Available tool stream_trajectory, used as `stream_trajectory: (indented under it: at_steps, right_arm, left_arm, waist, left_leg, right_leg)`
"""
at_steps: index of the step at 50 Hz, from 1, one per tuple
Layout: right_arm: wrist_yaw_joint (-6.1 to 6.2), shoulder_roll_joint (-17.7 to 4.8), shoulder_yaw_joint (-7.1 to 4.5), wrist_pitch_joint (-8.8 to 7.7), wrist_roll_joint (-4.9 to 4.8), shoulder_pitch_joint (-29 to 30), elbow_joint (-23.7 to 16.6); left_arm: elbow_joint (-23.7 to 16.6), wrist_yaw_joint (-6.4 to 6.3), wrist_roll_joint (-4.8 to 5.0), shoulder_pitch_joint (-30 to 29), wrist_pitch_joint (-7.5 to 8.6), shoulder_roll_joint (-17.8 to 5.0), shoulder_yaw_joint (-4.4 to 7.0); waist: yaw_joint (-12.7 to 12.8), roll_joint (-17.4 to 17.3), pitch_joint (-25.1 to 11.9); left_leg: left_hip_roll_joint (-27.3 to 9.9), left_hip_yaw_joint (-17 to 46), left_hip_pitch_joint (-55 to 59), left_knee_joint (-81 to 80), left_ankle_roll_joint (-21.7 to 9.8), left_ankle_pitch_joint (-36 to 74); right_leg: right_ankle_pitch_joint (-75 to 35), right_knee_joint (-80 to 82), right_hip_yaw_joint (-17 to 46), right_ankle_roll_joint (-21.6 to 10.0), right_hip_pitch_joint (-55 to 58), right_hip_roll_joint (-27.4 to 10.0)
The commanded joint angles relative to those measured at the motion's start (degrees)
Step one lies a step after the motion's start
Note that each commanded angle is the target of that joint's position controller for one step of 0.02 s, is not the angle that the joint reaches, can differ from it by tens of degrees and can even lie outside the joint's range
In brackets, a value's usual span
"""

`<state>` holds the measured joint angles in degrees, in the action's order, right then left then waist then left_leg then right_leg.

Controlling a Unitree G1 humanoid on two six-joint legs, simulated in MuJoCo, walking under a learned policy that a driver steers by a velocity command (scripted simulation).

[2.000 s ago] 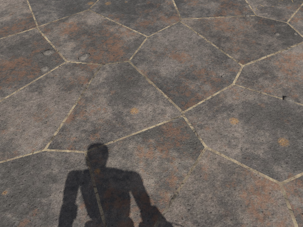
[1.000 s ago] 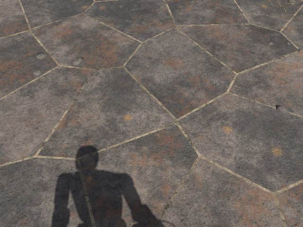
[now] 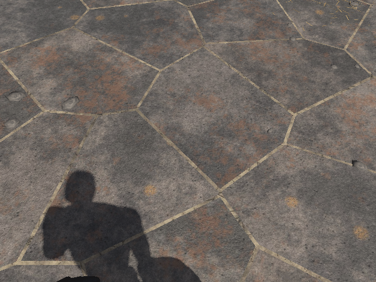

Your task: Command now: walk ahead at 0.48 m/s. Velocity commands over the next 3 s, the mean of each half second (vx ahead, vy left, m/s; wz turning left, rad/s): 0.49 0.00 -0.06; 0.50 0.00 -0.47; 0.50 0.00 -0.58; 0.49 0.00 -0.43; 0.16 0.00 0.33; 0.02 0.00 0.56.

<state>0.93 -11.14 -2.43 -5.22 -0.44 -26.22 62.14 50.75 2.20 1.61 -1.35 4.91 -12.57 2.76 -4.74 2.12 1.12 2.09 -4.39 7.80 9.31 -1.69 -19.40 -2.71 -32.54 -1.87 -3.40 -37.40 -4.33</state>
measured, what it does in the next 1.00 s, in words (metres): walks ahead, turning right: right foot, then left foot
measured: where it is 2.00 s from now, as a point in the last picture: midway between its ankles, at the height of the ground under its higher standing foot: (247, 146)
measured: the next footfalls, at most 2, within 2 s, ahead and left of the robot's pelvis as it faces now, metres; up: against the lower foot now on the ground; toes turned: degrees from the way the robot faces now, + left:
right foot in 0.08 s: +0.25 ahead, -0.12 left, +0.00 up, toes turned -3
left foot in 0.62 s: +0.55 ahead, +0.12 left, +0.00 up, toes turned -5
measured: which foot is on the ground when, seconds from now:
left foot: down 0.00-0.10, up 0.12-0.60, down 0.62-1.00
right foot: up 0.00-0.06, down 0.08-0.62, up 0.64-1.00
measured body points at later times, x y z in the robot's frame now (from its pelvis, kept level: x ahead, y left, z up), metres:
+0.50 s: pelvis +0.29 -0.02 +0.01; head +0.32 -0.02 +0.46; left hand +0.27 +0.24 -0.13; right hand +0.48 -0.27 -0.09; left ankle +0.49 +0.14 -0.68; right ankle +0.21 -0.12 -0.73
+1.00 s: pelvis +0.56 +0.00 +0.01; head +0.58 -0.01 +0.46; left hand +0.80 +0.19 -0.10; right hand +0.48 -0.27 -0.13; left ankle +0.51 +0.12 -0.73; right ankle +0.67 -0.20 -0.67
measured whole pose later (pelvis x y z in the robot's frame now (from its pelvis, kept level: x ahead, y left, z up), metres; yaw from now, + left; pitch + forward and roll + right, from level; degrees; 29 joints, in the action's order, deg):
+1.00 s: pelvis +0.56 +0.00 +0.01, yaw -18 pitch +1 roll +2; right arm 1.2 -14.5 -4.8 -5.7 0.5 -18.3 55.0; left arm 46.9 1.5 1.3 6.2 1.8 -14.8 4.9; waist -3.9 2.0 0.6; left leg -0.1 -14.0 0.2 13.6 -0.3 -14.7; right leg 0.5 -45.5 1.5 -2.0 -39.9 -7.1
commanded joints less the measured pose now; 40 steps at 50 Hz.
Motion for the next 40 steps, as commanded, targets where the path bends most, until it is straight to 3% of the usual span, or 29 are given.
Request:
stream_trajectory:
  at_steps: [1,2,3,4,5,6,7,8,9,10,12,14,18,21,24,26,28,29,30,31,32,33,34,35,36,37,40]
  right_arm:
    - [0.44,-10.04,-2.18,0.42,-0.16,-1.84,-1.36]
    - [0.48,-11.04,-2.50,0.67,-0.07,-0.95,-1.72]
    - [0.41,-11.30,-2.54,1.09,0.05,0.53,-2.10]
    - [0.24,-10.55,-2.07,1.14,0.29,1.86,-3.13]
    - [-0.50,-4.26,-0.30,0.34,0.68,-3.86,-4.41]
    - [-1.16,-2.00,0.67,-1.47,-0.68,-5.10,-3.47]
    - [-1.36,-7.10,-0.81,-2.74,-2.34,1.06,-5.32]
    - [-1.10,-8.87,-1.12,-3.20,-2.99,6.45,-7.09]
    - [-0.52,-8.86,-1.50,-2.97,-2.34,8.69,-7.51]
    - [0.00,-8.65,-2.19,-2.11,-1.38,8.24,-7.32]
    - [0.31,-5.46,-1.99,-0.40,-1.02,5.26,-6.98]
    - [0.52,-5.48,-2.09,0.40,-0.75,7.63,-8.33]
    - [0.25,-6.43,-2.31,0.21,0.23,17.38,-11.89]
    - [-0.37,-5.55,-1.84,-0.37,-0.07,24.35,-13.83]
    - [-1.35,-5.70,-1.43,-0.92,-0.66,29.53,-15.41]
    - [-2.02,-6.82,-1.55,-1.51,-0.92,30.48,-16.35]
    - [-2.23,-9.00,-2.22,-2.13,-1.04,27.70,-16.15]
    - [-2.10,-10.36,-2.95,-2.39,-0.97,23.30,-15.13]
    - [-1.69,-13.22,-4.34,-2.65,-0.62,14.42,-12.79]
    - [-1.14,-17.88,-5.44,-2.66,0.40,4.39,-11.69]
    - [-1.52,-21.72,-6.11,-2.15,1.15,2.18,-10.63]
    - [-1.62,-14.79,-4.43,-2.20,1.02,3.88,-11.66]
    - [-1.46,-10.89,-3.30,-2.26,0.66,8.08,-12.71]
    - [-1.53,-9.59,-2.71,-2.17,0.78,11.94,-13.17]
    - [-1.58,-8.20,-2.37,-2.03,0.95,14.45,-13.05]
    - [-1.51,-7.53,-2.15,-2.03,1.39,15.50,-12.75]
    - [-0.98,-8.64,-2.80,-2.35,1.33,14.68,-11.68]
  left_arm:
    - [-5.14,1.00,0.20,-5.96,1.54,-4.69,0.88]
    - [-4.37,0.89,0.13,-2.24,1.58,-6.50,1.71]
    - [-2.02,0.61,0.15,6.29,1.54,-8.87,2.99]
    - [1.14,0.06,-0.03,17.27,1.28,-11.82,4.36]
    - [3.04,-0.53,-1.79,27.05,0.95,-17.74,5.77]
    - [3.87,-0.43,-1.68,27.66,0.67,-15.04,4.58]
    - [3.31,-0.32,-0.96,22.38,0.78,-11.29,3.43]
    - [1.92,-0.41,-0.82,16.61,0.94,-8.32,2.53]
    - [1.43,-0.07,-1.21,12.19,1.36,-6.38,1.78]
    - [1.46,0.15,-1.75,10.05,1.81,-4.67,1.25]
    - [2.67,0.28,-1.94,10.63,1.97,-4.69,1.16]
    - [3.70,-0.44,-1.89,12.56,2.11,-6.74,1.48]
    - [4.54,-2.04,-1.57,17.02,1.65,-8.53,1.78]
    - [4.94,-2.45,-0.88,20.41,1.15,-9.29,1.95]
    - [5.69,-2.71,-0.26,23.74,0.52,-9.85,2.28]
    - [5.88,-3.02,0.01,24.51,0.02,-9.95,2.54]
    - [5.50,-3.27,-0.02,23.51,-0.49,-10.82,3.07]
    - [5.04,-3.30,-0.10,22.39,-0.75,-10.77,3.09]
    - [4.33,-3.16,-0.52,21.78,-0.82,-8.94,2.47]
    - [2.19,-2.99,-1.71,21.83,-0.87,-5.40,1.26]
    - [0.79,-2.79,-0.06,29.25,0.36,1.11,-0.28]
    - [1.81,-2.85,1.36,27.22,0.88,-5.99,1.18]
    - [0.59,-2.92,1.69,22.07,0.89,-9.02,2.03]
    - [0.38,-3.22,1.24,19.97,0.55,-8.34,2.17]
    - [0.12,-3.36,0.48,18.77,0.08,-7.71,2.59]
    - [-0.06,-3.13,0.49,19.52,-0.68,-6.70,2.87]
    - [-1.62,-2.70,0.54,18.47,-2.43,-4.24,2.84]
  waist:
    - [3.00,-7.54,4.75]
    - [5.30,-9.23,1.53]
    - [9.93,-10.09,-3.50]
    - [14.69,-9.59,-10.12]
    - [13.17,2.96,-21.21]
    - [11.85,10.52,-28.09]
    - [11.79,7.94,-19.13]
    - [10.32,4.04,-11.52]
    - [7.81,-1.07,-6.55]
    - [5.46,-0.86,-4.44]
    - [3.29,1.28,-2.69]
    - [2.81,1.33,-0.17]
    - [5.03,0.15,1.82]
    - [7.14,0.30,2.74]
    - [8.90,0.87,3.47]
    - [8.33,1.71,3.33]
    - [6.02,3.19,1.92]
    - [3.29,3.49,-0.25]
    - [-0.57,2.26,-6.17]
    - [-3.53,-5.44,-16.38]
    - [0.86,-23.83,-22.86]
    - [-0.35,-16.94,-20.57]
    - [-0.50,-11.96,-12.95]
    - [1.17,-7.32,-9.04]
    - [2.51,-7.08,-5.61]
    - [4.10,-8.77,-4.08]
    - [5.20,-7.48,-1.75]
  left_leg:
    - [-17.37,5.08,0.44,3.96,-7.19,40.30]
    - [-17.29,4.73,1.24,8.59,-6.60,51.34]
    - [-15.62,3.05,-0.21,18.27,-5.48,59.52]
    - [-13.17,1.99,-10.03,31.90,-3.60,54.25]
    - [-4.97,1.06,-32.46,55.91,-0.21,26.85]
    - [1.94,9.37,-43.08,69.70,0.46,-11.75]
    - [-2.15,12.32,-49.27,74.02,-1.08,-10.41]
    - [-5.43,10.03,-50.20,72.68,-1.95,-5.73]
    - [-8.18,8.77,-47.50,68.34,-1.94,-1.15]
    - [-10.22,8.91,-43.44,64.40,-2.08,1.51]
    - [-11.50,8.65,-39.23,60.57,-1.88,2.99]
    - [-12.21,7.92,-41.50,56.16,-0.72,5.65]
    - [-12.15,7.05,-47.77,41.44,1.35,18.44]
    - [-9.01,5.21,-44.91,29.36,2.02,24.77]
    - [-7.00,5.00,-43.27,23.00,2.52,24.29]
    - [-6.50,6.24,-41.71,19.68,1.92,22.01]
    - [-5.62,6.25,-36.66,17.97,0.98,17.95]
    - [-4.54,5.24,-30.53,16.91,0.08,15.88]
    - [-5.30,5.62,-18.01,17.46,-1.78,15.66]
    - [-16.67,17.06,-0.88,18.91,-5.15,14.24]
    - [-28.72,43.73,15.19,10.87,-13.88,5.07]
    - [-26.96,45.40,12.25,8.01,-12.88,-2.19]
    - [-24.95,34.60,4.97,8.00,-9.82,-0.28]
    - [-22.63,27.26,-3.09,6.74,-8.31,5.12]
    - [-20.35,21.69,-9.24,4.87,-7.54,8.79]
    - [-18.92,17.21,-13.04,3.12,-6.94,10.87]
    - [-18.42,10.11,-16.03,-0.28,-8.14,16.71]
  right_leg:
    - [4.30,2.92,-1.34,-2.32,0.86,2.13]
    - [6.34,2.40,-2.63,-3.31,7.01,4.19]
    - [6.27,2.96,-4.07,-4.89,18.00,6.39]
    - [4.63,1.33,-0.48,-7.23,35.50,3.41]
    - [10.70,1.74,24.10,-15.59,59.95,-12.94]
    - [17.46,14.02,46.58,-19.78,65.62,-20.09]
    - [19.65,15.77,39.72,-15.97,58.63,-17.13]
    - [16.05,16.71,29.69,-13.51,48.55,-15.06]
    - [10.65,18.75,22.80,-11.94,38.17,-12.82]
    - [8.22,20.46,17.84,-10.52,31.41,-10.35]
    - [8.30,23.75,13.84,-10.66,24.93,-8.57]
    - [6.48,26.13,11.16,-11.44,22.44,-8.26]
    - [3.64,27.14,8.41,-10.43,25.73,-7.19]
    - [3.99,26.44,6.97,-8.84,26.98,-5.53]
    - [5.75,23.70,8.33,-8.61,30.42,-6.68]
    - [6.71,20.78,10.49,-7.88,33.31,-8.36]
    - [4.78,17.21,12.59,-6.74,34.80,-9.61]
    - [-0.36,12.63,12.20,-5.75,34.42,-8.51]
    - [-4.03,1.99,9.94,-4.01,31.12,-4.92]
    - [9.19,-17.02,5.85,-1.61,20.52,0.13]
    - [36.59,-35.21,4.07,1.14,-0.47,8.10]
    - [35.87,-43.01,10.25,0.83,-6.04,4.31]
    - [30.71,-43.92,9.34,0.07,-8.44,1.83]
    - [25.53,-42.42,8.31,0.25,-5.84,-0.86]
    - [22.27,-39.17,8.32,0.32,-3.80,-2.36]
    - [20.12,-37.24,8.49,0.28,-0.93,-3.74]
    - [16.56,-34.07,7.56,0.69,-0.98,-4.55]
